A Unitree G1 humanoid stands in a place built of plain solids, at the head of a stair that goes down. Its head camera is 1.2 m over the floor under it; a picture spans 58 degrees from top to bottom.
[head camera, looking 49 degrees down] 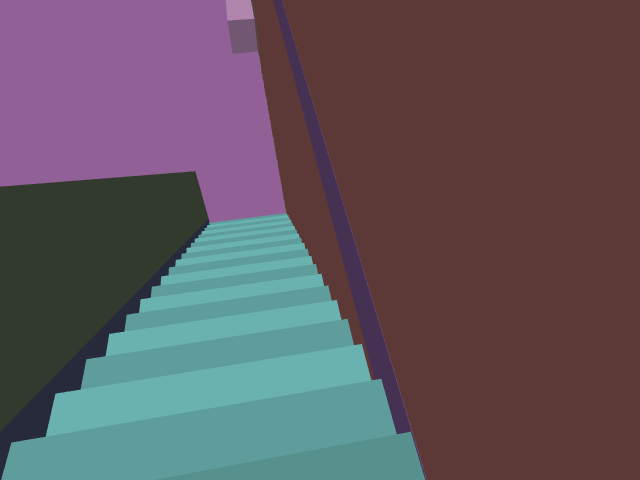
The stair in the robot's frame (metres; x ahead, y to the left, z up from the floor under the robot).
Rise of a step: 0.18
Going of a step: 0.22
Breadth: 1.15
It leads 10 degrees to the left of straight ahead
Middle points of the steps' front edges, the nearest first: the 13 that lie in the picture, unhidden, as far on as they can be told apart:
0.49 0.36 -0.18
0.71 0.40 -0.36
0.93 0.44 -0.54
1.15 0.48 -0.72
1.38 0.52 -0.90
1.60 0.56 -1.08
1.82 0.59 -1.26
2.04 0.63 -1.44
2.26 0.67 -1.62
2.48 0.71 -1.80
2.70 0.75 -1.98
2.92 0.79 -2.16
3.14 0.83 -2.34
